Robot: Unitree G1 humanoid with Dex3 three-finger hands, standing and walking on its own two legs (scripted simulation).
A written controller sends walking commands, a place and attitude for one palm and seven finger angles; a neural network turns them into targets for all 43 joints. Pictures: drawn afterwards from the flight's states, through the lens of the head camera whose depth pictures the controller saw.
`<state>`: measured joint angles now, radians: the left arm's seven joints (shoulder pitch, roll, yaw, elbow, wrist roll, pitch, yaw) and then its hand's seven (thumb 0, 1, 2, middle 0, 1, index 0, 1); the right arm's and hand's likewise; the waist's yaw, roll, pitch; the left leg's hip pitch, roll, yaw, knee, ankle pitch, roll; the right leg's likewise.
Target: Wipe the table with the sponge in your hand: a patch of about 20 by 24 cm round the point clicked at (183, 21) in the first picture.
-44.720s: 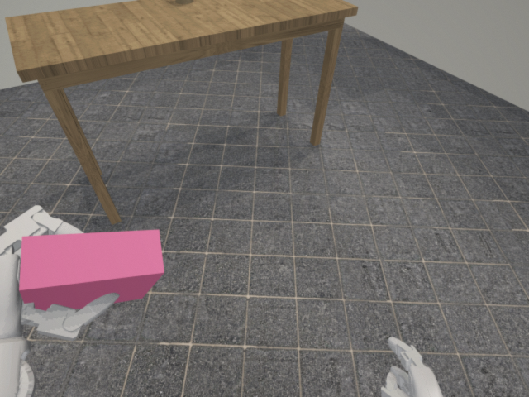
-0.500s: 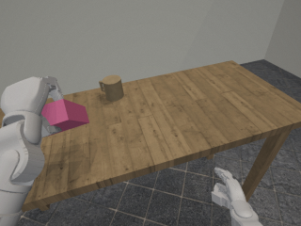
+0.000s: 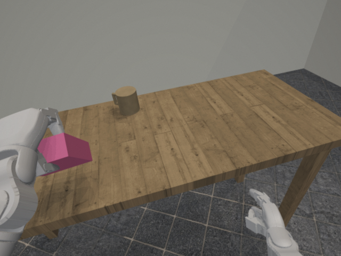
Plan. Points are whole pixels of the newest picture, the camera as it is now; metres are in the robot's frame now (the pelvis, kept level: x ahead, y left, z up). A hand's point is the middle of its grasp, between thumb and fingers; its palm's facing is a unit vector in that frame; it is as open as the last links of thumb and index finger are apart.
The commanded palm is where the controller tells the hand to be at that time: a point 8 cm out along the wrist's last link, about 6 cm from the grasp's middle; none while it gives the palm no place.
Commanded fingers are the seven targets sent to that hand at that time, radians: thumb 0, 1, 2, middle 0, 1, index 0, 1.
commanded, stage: bring the sponge back beside the body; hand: left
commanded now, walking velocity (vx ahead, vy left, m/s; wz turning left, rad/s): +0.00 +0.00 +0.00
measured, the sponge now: (57, 157) +0.25 +0.33 +0.14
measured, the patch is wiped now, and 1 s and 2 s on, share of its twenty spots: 1.00 1.00 1.00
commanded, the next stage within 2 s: step back with the hand held close in 1.06 s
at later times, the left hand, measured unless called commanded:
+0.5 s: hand (44, 158) +0.21 +0.30 +0.18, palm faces +0.26 -0.16 -0.95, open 9.1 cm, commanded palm +0.16 +0.30 +0.26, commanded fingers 0.00 0.10 1.30 -1.20 -1.60 -1.20 -1.60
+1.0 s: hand (50, 171) +0.19 +0.28 +0.17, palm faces +0.26 -0.20 -0.95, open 9.0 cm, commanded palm +0.14 +0.29 +0.26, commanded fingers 0.00 0.10 1.30 -1.20 -1.60 -1.20 -1.60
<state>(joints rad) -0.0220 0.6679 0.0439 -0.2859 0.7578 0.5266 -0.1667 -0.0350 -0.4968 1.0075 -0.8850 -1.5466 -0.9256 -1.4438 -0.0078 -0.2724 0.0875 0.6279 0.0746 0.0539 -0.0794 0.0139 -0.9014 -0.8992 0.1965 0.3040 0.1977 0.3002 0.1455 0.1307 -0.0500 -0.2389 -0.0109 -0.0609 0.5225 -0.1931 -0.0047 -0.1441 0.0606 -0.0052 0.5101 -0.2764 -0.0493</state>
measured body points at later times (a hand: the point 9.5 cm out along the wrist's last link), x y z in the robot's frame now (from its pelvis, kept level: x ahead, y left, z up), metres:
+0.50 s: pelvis +0.00 +0.02 +0.00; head -0.05 -0.02 +0.45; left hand +0.19 +0.31 +0.23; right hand +0.27 -0.16 -0.04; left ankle +0.06 +0.12 -0.73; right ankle +0.01 -0.09 -0.73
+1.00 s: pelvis -0.01 +0.01 +0.00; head -0.07 -0.03 +0.45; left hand +0.17 +0.29 +0.22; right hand +0.26 -0.16 -0.04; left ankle +0.06 +0.12 -0.73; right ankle +0.01 -0.09 -0.73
